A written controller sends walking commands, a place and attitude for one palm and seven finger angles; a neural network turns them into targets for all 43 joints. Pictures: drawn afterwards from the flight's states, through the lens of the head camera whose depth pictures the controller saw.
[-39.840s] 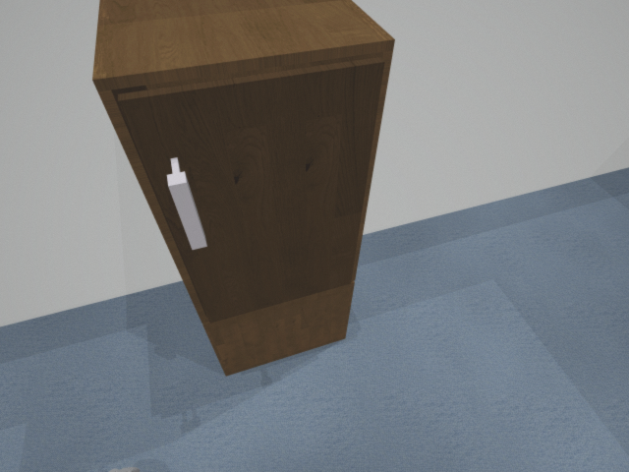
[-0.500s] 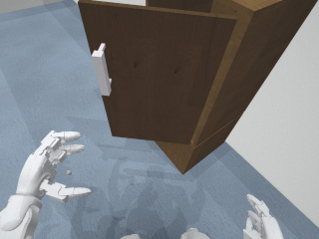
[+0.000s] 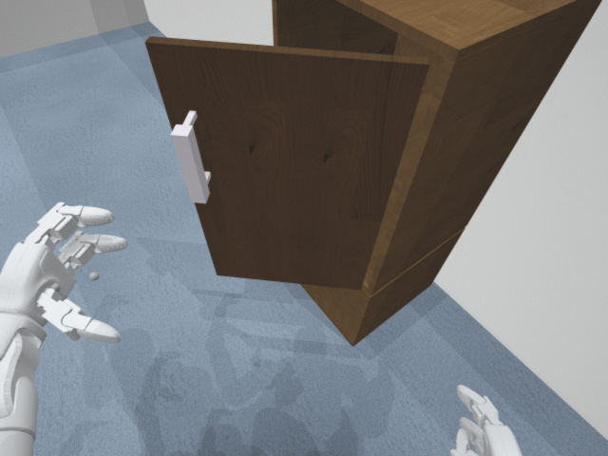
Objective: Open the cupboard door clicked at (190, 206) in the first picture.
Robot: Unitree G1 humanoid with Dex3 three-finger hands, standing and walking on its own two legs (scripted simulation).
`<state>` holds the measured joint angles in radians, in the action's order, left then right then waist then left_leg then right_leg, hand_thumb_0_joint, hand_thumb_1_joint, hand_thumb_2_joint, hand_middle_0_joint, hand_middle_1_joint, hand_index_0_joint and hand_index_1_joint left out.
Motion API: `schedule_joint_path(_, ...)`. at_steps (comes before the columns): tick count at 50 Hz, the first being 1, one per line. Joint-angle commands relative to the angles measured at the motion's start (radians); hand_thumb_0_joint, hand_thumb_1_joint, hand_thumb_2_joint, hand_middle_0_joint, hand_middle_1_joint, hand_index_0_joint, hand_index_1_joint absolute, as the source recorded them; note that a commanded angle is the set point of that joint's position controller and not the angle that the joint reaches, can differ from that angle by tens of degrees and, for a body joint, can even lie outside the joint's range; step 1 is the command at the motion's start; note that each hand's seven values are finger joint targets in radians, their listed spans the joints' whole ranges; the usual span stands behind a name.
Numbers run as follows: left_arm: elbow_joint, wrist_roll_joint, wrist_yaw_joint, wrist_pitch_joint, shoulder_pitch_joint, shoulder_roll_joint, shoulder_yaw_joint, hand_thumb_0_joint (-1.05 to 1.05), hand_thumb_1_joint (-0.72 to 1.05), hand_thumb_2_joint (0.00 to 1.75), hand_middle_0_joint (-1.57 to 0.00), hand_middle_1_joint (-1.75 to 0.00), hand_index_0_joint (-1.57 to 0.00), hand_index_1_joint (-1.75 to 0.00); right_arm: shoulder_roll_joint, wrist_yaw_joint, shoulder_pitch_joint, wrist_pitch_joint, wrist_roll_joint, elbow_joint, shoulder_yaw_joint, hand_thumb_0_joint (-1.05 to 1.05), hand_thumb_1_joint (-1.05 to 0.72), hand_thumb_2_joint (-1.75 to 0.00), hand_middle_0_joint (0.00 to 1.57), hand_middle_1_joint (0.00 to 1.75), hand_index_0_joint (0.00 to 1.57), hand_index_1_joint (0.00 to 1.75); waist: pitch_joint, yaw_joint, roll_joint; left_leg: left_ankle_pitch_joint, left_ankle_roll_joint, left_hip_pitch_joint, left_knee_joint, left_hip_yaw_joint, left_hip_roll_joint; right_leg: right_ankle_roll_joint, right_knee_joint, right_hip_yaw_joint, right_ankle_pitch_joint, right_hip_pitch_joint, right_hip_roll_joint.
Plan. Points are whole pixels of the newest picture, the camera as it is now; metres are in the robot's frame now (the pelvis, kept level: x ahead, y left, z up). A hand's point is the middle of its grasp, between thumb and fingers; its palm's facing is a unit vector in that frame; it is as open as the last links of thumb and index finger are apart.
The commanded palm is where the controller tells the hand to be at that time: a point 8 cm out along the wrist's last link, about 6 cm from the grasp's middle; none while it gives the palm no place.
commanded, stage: raise the hand with hooked fingers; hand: left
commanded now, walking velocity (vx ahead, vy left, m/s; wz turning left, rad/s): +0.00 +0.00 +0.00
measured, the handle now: (196, 158) +0.53 +0.22 +0.07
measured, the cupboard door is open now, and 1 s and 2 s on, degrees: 47 47 47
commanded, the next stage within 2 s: move the hooked fingers beside the handle in 0.50 s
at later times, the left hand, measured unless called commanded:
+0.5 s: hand (110, 279) +0.29 +0.26 +0.09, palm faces +0.00 -1.00 -0.04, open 13.9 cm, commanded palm +0.26 +0.31 +0.09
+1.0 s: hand (127, 246) +0.34 +0.25 +0.09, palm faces -0.04 -1.00 -0.02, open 14.0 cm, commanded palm +0.31 +0.31 +0.09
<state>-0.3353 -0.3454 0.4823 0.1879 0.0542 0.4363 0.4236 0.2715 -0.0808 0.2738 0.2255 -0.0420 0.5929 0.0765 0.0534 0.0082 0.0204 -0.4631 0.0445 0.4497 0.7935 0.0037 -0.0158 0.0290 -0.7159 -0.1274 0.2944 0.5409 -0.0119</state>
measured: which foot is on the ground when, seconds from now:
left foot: down 0.00-1.00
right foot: down 0.00-1.00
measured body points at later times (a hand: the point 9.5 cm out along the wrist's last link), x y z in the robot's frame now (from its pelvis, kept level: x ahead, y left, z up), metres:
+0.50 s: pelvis -0.01 -0.01 +0.00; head +0.03 -0.01 +0.45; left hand +0.28 +0.31 +0.10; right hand +0.15 -0.26 -0.07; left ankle -0.04 +0.09 -0.71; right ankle +0.04 -0.11 -0.71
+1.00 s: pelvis -0.01 -0.01 +0.00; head +0.04 +0.00 +0.45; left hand +0.33 +0.31 +0.10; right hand +0.12 -0.26 -0.08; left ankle -0.04 +0.09 -0.71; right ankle +0.04 -0.11 -0.71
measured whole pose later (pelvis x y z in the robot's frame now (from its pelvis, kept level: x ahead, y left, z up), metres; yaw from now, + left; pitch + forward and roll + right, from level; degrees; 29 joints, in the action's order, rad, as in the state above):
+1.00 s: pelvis -0.01 -0.01 +0.00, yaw -1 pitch +8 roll -1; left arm -0.59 -0.31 0.52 0.22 0.27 0.46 0.43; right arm 0.29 -0.08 0.30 0.20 -0.04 0.59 0.06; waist 0.05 -0.02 0.01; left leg -0.43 0.04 0.46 0.76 0.03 -0.02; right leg 0.04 -0.70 -0.10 0.27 0.57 -0.01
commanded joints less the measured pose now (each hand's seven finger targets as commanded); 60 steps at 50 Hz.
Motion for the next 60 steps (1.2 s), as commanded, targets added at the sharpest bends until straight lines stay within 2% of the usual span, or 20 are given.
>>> schedule_joint_path(1,0.096,-0.028,0.035,0.034,0.228,0.238,0.083,0.0,-0.5,0.3,-0.3,-1.2,-0.3,-1.2,0.156,-0.022,-0.033,0.046,-0.007,-0.14,-0.074,0.0,-0.9,-0.9,0.2,0.3,0.2,0.3,0.206,-0.007,0.039,0.38,-0.042,0.023,-0.161,-0.052,0.013,0.006,0.074,0.076,-0.21,-0.249,0.009)
schedule_joint_path(4,0.075,-0.03,0.057,0.021,0.194,0.221,0.071,0.0,-0.5,0.3,-0.3,-1.2,-0.3,-1.2,0.16,-0.013,-0.03,0.045,-0.009,-0.15,-0.077,0.0,-0.9,-0.9,0.2,0.3,0.2,0.3,0.219,0.003,0.026,0.403,-0.036,0.023,-0.162,-0.044,0.01,0.008,0.075,0.082,-0.24,-0.269,0.006)
schedule_joint_path(7,0.094,-0.031,0.047,0.031,0.188,0.249,0.103,0.0,-0.5,0.3,-0.3,-1.2,-0.3,-1.2,0.161,-0.005,-0.03,0.042,-0.006,-0.162,-0.083,0.0,-0.9,-0.9,0.2,0.3,0.2,0.3,0.232,0.01,0.0,0.373,-0.031,0.045,-0.162,-0.038,0.007,0.005,0.082,0.094,-0.222,-0.281,0.002)
schedule_joint_path(9,0.14,-0.033,0.033,0.056,0.212,0.28,0.132,0.0,-0.5,0.3,-0.3,-1.2,-0.3,-1.2,0.157,-0.001,-0.031,0.04,-0.002,-0.167,-0.083,0.0,-0.9,-0.9,0.2,0.3,0.2,0.3,0.259,0.013,0.024,0.373,-0.03,0.036,-0.161,-0.03,0.006,0.007,0.078,0.106,-0.226,-0.304,0.002)
schedule_joint_path(12,0.165,-0.032,0.004,0.089,0.223,0.282,0.146,0.0,-0.5,0.3,-0.3,-1.2,-0.3,-1.2,0.148,-0.003,-0.029,0.041,0.001,-0.168,-0.082,0.0,-0.9,-0.9,0.2,0.3,0.2,0.3,0.258,0.013,0.064,0.347,-0.03,0.038,-0.162,-0.024,0.004,0.005,0.083,0.115,-0.199,-0.302,0.0)
schedule_joint_path(13,0.175,-0.032,-0.002,0.097,0.241,0.296,0.15,0.0,-0.5,0.3,-0.3,-1.2,-0.3,-1.2,0.151,-0.004,-0.029,0.039,0.003,-0.165,-0.082,0.0,-0.9,-0.9,0.2,0.3,0.2,0.3,0.253,0.007,0.044,0.338,-0.027,0.044,-0.155,-0.021,0.007,0.005,0.084,0.125,-0.194,-0.308,-0.001)
schedule_joint_path(16,0.168,-0.016,-0.009,0.109,0.239,0.266,0.122,0.0,-0.5,0.3,-0.3,-1.2,-0.3,-1.2,0.144,-0.009,-0.03,0.042,-0.001,-0.158,-0.082,0.0,-0.9,-0.9,0.2,0.3,0.2,0.3,0.238,0.001,0.107,0.326,-0.026,0.028,-0.166,-0.019,0.006,0.005,0.091,0.121,-0.183,-0.291,-0.001)
schedule_joint_path(19,0.174,-0.008,0.003,0.101,0.257,0.257,0.095,0.0,-0.5,0.3,-0.3,-1.2,-0.3,-1.2,0.146,-0.015,-0.03,0.043,-0.003,-0.156,-0.079,0.0,-0.9,-0.9,0.2,0.3,0.2,0.3,0.243,-0.004,0.114,0.339,-0.026,0.009,-0.173,-0.026,0.009,0.007,0.089,0.111,-0.196,-0.287,0.003)
schedule_joint_path(24,0.101,-0.025,0.026,0.07,0.237,0.25,0.1,0.0,-0.5,0.3,-0.3,-1.2,-0.3,-1.2,0.152,-0.022,-0.035,0.041,-0.007,-0.159,-0.076,0.0,-0.9,-0.9,0.2,0.3,0.2,0.3,0.198,-0.007,0.008,0.286,-0.023,0.042,-0.183,-0.031,0.008,0.0,0.106,0.11,-0.147,-0.279,0.005)
schedule_joint_path(30,0.107,-0.025,0.029,0.075,0.262,0.25,0.095,0.0,-0.5,0.3,-0.3,-1.2,-0.3,-1.2,0.148,-0.021,-0.038,0.046,-0.007,-0.161,-0.073,0.0,-0.9,-0.9,0.2,0.3,0.2,0.3,0.225,0.002,0.045,0.309,-0.027,0.024,-0.18,-0.031,0.006,0.003,0.097,0.111,-0.168,-0.284,0.004)
schedule_joint_path(33,0.07,-0.007,0.022,0.081,0.412,0.266,0.072,0.0,-0.5,0.3,-0.3,-1.2,-0.3,-1.2,0.153,-0.03,-0.028,0.039,-0.004,-0.141,-0.069,0.0,-0.9,-0.9,0.2,0.3,0.2,0.3,0.182,-0.033,0.043,0.259,-0.027,0.037,-0.17,-0.032,0.008,0.001,0.099,0.113,-0.117,-0.226,0.006)
schedule_joint_path(35,0.021,0.0,0.021,0.09,0.46,0.285,0.083,0.0,-0.5,0.3,-0.3,-1.2,-0.3,-1.2,0.154,-0.035,-0.024,0.038,-0.007,-0.129,-0.069,0.0,-0.9,-0.9,0.2,0.3,0.2,0.3,0.177,-0.04,0.049,0.231,-0.027,0.047,-0.172,-0.034,0.007,0.001,0.107,0.119,-0.079,-0.219,0.003)
schedule_joint_path(39,0.027,0.011,0.03,0.107,0.485,0.303,0.084,0.0,-0.5,0.3,-0.3,-1.2,-0.3,-1.2,0.154,-0.034,-0.011,0.041,-0.002,-0.131,-0.071,0.0,-0.9,-0.9,0.2,0.3,0.2,0.3,0.288,-0.019,0.103,0.318,-0.035,0.001,-0.166,-0.036,0.006,0.009,0.073,0.11,-0.173,-0.261,0.002)
schedule_joint_path(42,-0.036,0.015,0.033,0.099,0.455,0.284,0.072,0.0,-0.5,0.3,-0.3,-1.2,-0.3,-1.2,0.156,-0.031,0.0,0.034,-0.002,-0.128,-0.073,0.0,-0.9,-0.9,0.2,0.3,0.2,0.3,0.273,-0.019,0.079,0.348,-0.039,0.018,-0.164,-0.036,0.008,0.008,0.066,0.1,-0.203,-0.251,0.004)
schedule_joint_path(43,-0.059,0.01,0.036,0.095,0.466,0.294,0.079,0.0,-0.5,0.3,-0.3,-1.2,-0.3,-1.2,0.162,-0.028,0.009,0.029,0.001,-0.128,-0.072,0.0,-0.9,-0.9,0.2,0.3,0.2,0.3,0.266,-0.019,0.038,0.362,-0.04,0.023,-0.163,-0.041,0.01,0.01,0.062,0.096,-0.219,-0.254,0.008)
schedule_joint_path(46,-0.083,0.01,0.034,0.087,0.451,0.283,0.081,0.0,-0.5,0.3,-0.3,-1.2,-0.3,-1.2,0.164,-0.021,0.012,0.02,-0.002,-0.135,-0.077,0.0,-0.9,-0.9,0.2,0.3,0.2,0.3,0.259,-0.012,0.043,0.377,-0.044,0.036,-0.17,-0.037,0.01,0.008,0.061,0.093,-0.234,-0.247,0.006)
schedule_joint_path(48,-0.082,0.013,0.026,0.085,0.433,0.317,0.109,0.0,-0.5,0.3,-0.3,-1.2,-0.3,-1.2,0.167,-0.014,0.02,0.012,0.002,-0.143,-0.078,0.0,-0.9,-0.9,0.2,0.3,0.2,0.3,0.274,0.001,0.058,0.408,-0.047,0.031,-0.164,-0.035,0.011,0.013,0.051,0.094,-0.254,-0.257,0.009)
schedule_joint_path(53,-0.084,0.026,0.007,0.108,0.539,0.311,0.089,0.0,-0.5,0.3,-0.3,-1.2,-0.3,-1.2,0.169,-0.009,0.04,-0.006,0.005,-0.142,-0.08,0.0,-0.9,-0.9,0.2,0.3,0.2,0.3,0.273,-0.024,0.041,0.374,-0.043,0.043,-0.163,-0.031,0.011,0.01,0.052,0.099,-0.234,-0.238,0.014)
schedule_joint_path(54,-0.096,0.028,0.005,0.116,0.552,0.351,0.125,0.0,-0.5,0.3,-0.3,-1.2,-0.3,-1.2,0.17,-0.01,0.048,-0.011,0.004,-0.135,-0.084,0.0,-0.9,-0.9,0.2,0.3,0.2,0.3,0.293,-0.022,0.039,0.364,-0.04,0.049,-0.161,-0.027,0.01,0.007,0.055,0.106,-0.234,-0.254,0.012)
schedule_joint_path(60,-0.177,0.049,0.024,0.148,0.691,0.354,0.089,0.0,-0.5,0.3,-0.3,-1.2,-0.3,-1.2,0.173,-0.018,0.071,-0.028,0.004,-0.108,-0.081,0.0,-0.9,-0.9,0.2,0.3,0.2,0.3,0.299,-0.051,0.073,0.332,-0.038,0.054,-0.153,-0.031,0.011,0.007,0.05,0.11,-0.207,-0.22,0.014)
